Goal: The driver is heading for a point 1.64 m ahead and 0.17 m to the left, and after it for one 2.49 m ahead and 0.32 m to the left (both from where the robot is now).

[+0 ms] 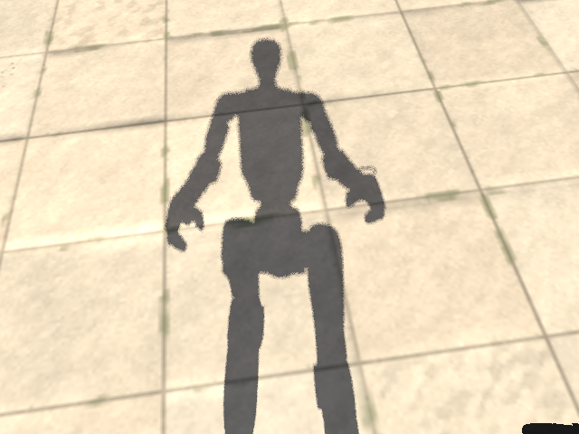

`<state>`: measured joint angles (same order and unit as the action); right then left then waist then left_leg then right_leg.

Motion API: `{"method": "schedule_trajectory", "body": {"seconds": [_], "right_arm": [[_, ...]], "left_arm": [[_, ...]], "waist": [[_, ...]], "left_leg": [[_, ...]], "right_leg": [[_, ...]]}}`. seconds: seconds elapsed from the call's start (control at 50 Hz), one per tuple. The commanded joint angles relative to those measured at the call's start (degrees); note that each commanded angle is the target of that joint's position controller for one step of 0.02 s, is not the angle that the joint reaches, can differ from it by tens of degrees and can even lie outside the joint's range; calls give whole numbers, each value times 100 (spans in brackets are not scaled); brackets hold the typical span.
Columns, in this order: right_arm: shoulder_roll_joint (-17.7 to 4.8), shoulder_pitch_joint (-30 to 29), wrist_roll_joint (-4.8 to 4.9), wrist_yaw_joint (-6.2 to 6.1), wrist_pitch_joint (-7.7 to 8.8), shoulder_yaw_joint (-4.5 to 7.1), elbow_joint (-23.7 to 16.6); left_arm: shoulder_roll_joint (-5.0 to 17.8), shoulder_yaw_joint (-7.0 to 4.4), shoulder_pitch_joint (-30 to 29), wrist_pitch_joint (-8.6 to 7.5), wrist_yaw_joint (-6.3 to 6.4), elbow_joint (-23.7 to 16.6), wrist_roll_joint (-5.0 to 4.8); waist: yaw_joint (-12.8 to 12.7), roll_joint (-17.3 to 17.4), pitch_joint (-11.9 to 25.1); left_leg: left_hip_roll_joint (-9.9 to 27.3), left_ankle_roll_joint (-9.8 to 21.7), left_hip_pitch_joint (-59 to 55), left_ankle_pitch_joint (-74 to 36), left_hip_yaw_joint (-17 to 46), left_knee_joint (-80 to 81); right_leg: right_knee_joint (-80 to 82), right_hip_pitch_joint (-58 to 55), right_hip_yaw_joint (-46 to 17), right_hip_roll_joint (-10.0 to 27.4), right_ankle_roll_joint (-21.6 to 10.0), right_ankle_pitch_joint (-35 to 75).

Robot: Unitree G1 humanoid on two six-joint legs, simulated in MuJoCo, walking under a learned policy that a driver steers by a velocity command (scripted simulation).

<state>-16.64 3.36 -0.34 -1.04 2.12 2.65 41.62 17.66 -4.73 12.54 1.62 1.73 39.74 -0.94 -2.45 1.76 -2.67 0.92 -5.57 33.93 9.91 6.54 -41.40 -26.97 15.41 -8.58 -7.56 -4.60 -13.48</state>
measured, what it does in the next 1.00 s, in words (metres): steps on the spot: left foot, then right foot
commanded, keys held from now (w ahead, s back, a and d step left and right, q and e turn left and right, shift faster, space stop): no key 1.00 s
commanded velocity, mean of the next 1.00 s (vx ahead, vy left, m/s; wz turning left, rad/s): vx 0.02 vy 0.00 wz -0.14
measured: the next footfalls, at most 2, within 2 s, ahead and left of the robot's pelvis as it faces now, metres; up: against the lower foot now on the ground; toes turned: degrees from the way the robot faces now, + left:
left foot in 0.10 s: +0.16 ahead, +0.14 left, +0.00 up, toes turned -7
right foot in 0.42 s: +0.07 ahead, -0.12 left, +0.00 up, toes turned -2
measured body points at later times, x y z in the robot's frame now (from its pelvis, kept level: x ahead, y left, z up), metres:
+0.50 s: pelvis +0.06 +0.01 +0.00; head +0.07 +0.00 +0.44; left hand +0.20 +0.26 -0.12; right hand +0.16 -0.25 -0.13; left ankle +0.12 +0.14 -0.74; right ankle +0.03 -0.12 -0.74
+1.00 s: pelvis +0.08 -0.01 +0.00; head +0.09 -0.01 +0.45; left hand +0.18 +0.24 -0.14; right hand +0.13 -0.28 -0.14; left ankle +0.12 +0.14 -0.74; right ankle +0.03 -0.12 -0.74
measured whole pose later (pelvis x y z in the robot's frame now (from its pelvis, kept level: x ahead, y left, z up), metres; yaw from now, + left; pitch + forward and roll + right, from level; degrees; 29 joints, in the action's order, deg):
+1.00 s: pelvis +0.08 -0.01 +0.00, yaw -5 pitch -2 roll +0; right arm -14.3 10.0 -0.2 -2.2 -0.4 2.5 56.3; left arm 12.8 -1.6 14.1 -0.6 1.1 51.5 0.3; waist 0.8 0.4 -2.1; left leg 1.7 -3.0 14.0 12.9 3.1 -28.4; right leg -28.9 7.9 -2.7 -1.7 -0.9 -19.3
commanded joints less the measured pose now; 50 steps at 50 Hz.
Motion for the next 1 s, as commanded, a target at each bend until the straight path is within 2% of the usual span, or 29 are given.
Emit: {"method": "schedule_trajectory", "body": {"seconds": [0.02,0.06,0.08,0.1,0.12,0.14,0.16,0.18,0.2,0.24,0.28,0.3,0.34,0.38,0.4,0.42,0.44,0.46,0.48,0.52,0.58,0.76,1.0], "right_arm": [[-621,-67,18,43,104,181,-406],[-649,196,11,80,177,217,-346],[-687,329,-39,81,230,230,-332],[-1019,442,-160,41,248,279,-401],[-1191,451,-312,22,170,301,-371],[-801,662,-186,37,145,224,-298],[-650,597,-86,52,134,182,-350],[-630,517,-63,60,93,175,-344],[-612,392,-19,59,55,157,-355],[-553,147,-37,57,-30,114,-326],[-506,85,-50,55,-97,111,-294],[-546,183,-40,49,-122,127,-251],[-667,370,-14,44,-156,156,-173],[-643,326,44,45,-174,124,-131],[-578,520,57,55,-151,91,-50],[-506,626,0,84,-96,52,-11],[-330,784,-95,118,-34,14,-32],[-255,541,-156,124,-14,-18,-13],[-308,371,-151,120,-18,-1,4],[-370,412,-97,60,-50,28,107],[-371,541,-58,21,-63,43,252],[-367,645,-11,-50,-123,83,739],[-386,667,22,-149,-220,108,1332]], "left_arm": [[816,-192,-110,8,48,-420,12],[704,-132,-278,6,54,-465,-2],[592,-86,-271,-13,55,-474,13],[307,10,-36,-55,52,-523,144],[241,21,583,-88,60,-495,127],[675,-55,687,-89,51,-426,141],[983,-158,415,-34,58,-348,69],[927,-174,213,46,90,-286,45],[856,-165,101,119,110,-283,55],[501,-66,103,175,68,-266,22],[203,44,61,150,41,-238,37],[143,78,-50,131,25,-245,53],[250,53,-100,111,-2,-201,35],[260,35,123,89,-35,-33,55],[330,31,75,83,-45,-30,110],[560,7,36,75,-27,-101,192],[862,-58,-86,81,-20,-64,226],[439,42,-200,36,-68,-40,234],[211,118,-308,-20,-96,-47,269],[302,108,-250,-131,-96,37,253],[284,130,2,-228,-63,183,186],[179,166,183,-268,-48,471,146],[130,187,317,-277,-43,1033,119]], "waist": [[108,-909,919],[285,-1028,894],[379,-960,889],[255,-234,1233],[-94,1158,1256],[28,1239,1479],[192,735,1238],[216,421,1096],[221,358,914],[62,510,767],[110,823,822],[217,927,868],[335,1002,942],[174,887,866],[194,751,786],[258,388,800],[559,-591,701],[462,-858,617],[416,-772,398],[389,-742,192],[364,-598,145],[319,-250,238],[316,-226,226]], "left_leg": [[-220,79,-551,143,-87,513],[-202,284,-1122,-311,-186,1353],[-6,469,-1728,-1280,-119,1927],[996,861,-2624,-2981,742,1883],[2064,2015,-3349,-4765,2108,1788],[2425,2497,-3325,-4154,2851,1924],[2098,2351,-3217,-3578,2296,1853],[1743,2073,-3064,-3070,1776,1833],[1576,1941,-2814,-2692,1495,1903],[1120,1710,-2284,-2134,841,2101],[872,1636,-2222,-1934,478,2145],[879,1667,-2288,-1823,482,2139],[996,1744,-2427,-1445,648,2099],[930,1594,-2150,-790,617,2024],[839,1356,-1891,-368,580,2041],[715,1022,-1510,114,424,1881],[173,675,-1464,751,-197,1676],[45,427,-2052,585,-431,1556],[41,359,-2200,312,-408,1519],[71,414,-2251,27,-375,1445],[104,461,-2240,-203,-326,1481],[139,381,-2444,-741,-305,1461],[137,398,-2571,-914,-326,1484]], "right_leg": [[10,-684,-1379,1473,-690,2666],[-307,-715,-1518,1362,-511,2399],[-555,-507,-1449,1148,-304,2042],[-1401,-85,-982,720,-16,931],[-2476,1052,-341,-140,392,-2290],[-3397,1347,-333,132,667,-2817],[-3997,1509,-312,245,788,-2526],[-4219,1604,-235,288,871,-2223],[-4214,1608,-247,338,929,-1996],[-3463,1061,61,454,985,-1642],[-2343,580,476,566,1020,-1524],[-1859,380,547,626,1006,-1427],[-1074,76,605,667,929,-942],[129,-529,762,616,728,35],[504,-835,660,671,572,369],[462,-1194,191,1115,362,757],[343,-778,-216,1480,42,514],[583,-46,-257,1477,-86,-448],[689,214,-188,1345,13,-908],[665,334,-62,1196,211,-729],[509,213,16,1136,269,-214],[388,-55,148,1022,247,554],[423,-219,329,909,281,971]]}}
